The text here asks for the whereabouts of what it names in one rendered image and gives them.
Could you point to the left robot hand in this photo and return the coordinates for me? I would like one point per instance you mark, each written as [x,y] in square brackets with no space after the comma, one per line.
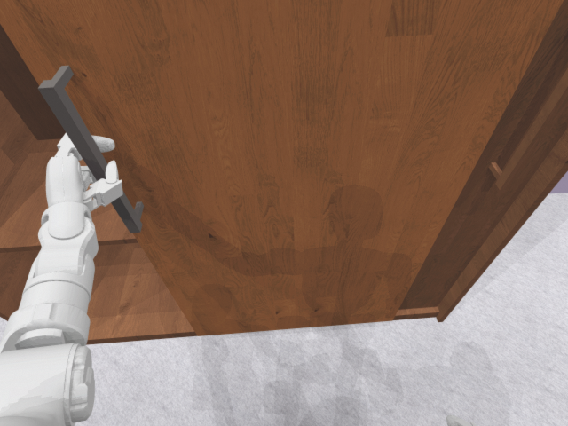
[67,180]

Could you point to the robot left forearm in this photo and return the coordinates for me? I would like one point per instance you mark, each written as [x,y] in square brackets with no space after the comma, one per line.
[55,299]

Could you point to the wardrobe door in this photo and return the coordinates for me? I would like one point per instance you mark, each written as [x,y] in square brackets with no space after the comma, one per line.
[296,159]
[481,205]

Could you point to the robot left upper arm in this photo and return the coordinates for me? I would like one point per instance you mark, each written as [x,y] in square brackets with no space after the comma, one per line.
[46,386]

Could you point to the handle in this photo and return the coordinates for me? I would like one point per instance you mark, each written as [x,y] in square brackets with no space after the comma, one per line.
[55,95]
[548,115]

